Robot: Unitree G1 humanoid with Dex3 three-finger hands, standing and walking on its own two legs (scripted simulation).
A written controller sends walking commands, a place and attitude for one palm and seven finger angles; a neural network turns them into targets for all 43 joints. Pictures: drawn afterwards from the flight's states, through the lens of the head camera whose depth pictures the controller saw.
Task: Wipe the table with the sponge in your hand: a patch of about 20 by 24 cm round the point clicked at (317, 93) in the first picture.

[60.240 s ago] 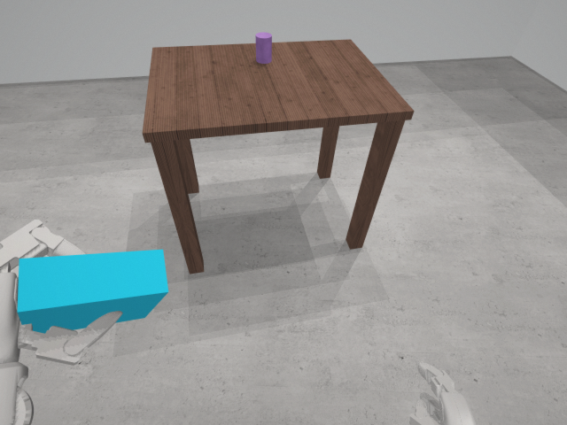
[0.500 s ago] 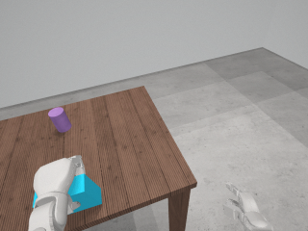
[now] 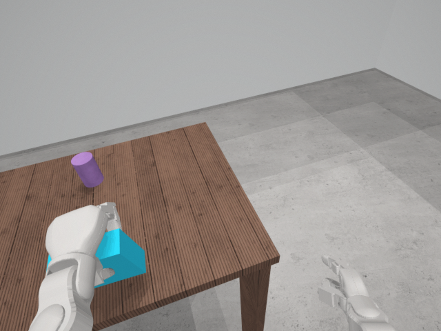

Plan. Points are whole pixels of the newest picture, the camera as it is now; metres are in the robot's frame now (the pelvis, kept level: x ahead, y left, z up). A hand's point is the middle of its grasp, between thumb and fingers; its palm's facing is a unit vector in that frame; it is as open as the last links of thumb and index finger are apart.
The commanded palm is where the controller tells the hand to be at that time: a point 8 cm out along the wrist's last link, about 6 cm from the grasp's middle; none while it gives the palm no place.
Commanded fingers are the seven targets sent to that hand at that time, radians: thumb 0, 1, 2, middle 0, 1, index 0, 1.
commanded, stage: lift the sponge slowly off the table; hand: left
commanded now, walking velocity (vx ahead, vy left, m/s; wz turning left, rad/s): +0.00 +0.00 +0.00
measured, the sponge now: (106, 264) +0.21 +0.27 +0.02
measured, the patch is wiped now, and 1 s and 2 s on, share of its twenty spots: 0.95 0.95 0.95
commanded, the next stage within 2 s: bring the sponge back beside the body in 0.78 s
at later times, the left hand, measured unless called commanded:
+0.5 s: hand (83, 233) +0.22 +0.27 +0.11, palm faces +0.10 -0.12 -0.99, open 8.9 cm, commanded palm +0.18 +0.27 +0.19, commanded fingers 0.00 0.10 1.30 -1.20 -1.60 -1.20 -1.60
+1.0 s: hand (83, 229) +0.21 +0.26 +0.13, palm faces +0.14 -0.16 -0.98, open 8.9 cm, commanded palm +0.18 +0.26 +0.20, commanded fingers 0.00 0.10 1.30 -1.20 -1.60 -1.20 -1.60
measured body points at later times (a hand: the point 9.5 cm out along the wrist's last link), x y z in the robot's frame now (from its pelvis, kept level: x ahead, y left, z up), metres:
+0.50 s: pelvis +0.00 -0.01 +0.00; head -0.03 -0.06 +0.45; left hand +0.21 +0.27 +0.17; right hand +0.27 -0.21 -0.07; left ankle +0.01 +0.11 -0.74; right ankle -0.02 -0.09 -0.74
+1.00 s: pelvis -0.01 +0.00 +0.00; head -0.03 -0.05 +0.45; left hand +0.20 +0.27 +0.18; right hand +0.26 -0.19 -0.07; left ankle +0.01 +0.11 -0.74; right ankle -0.02 -0.09 -0.74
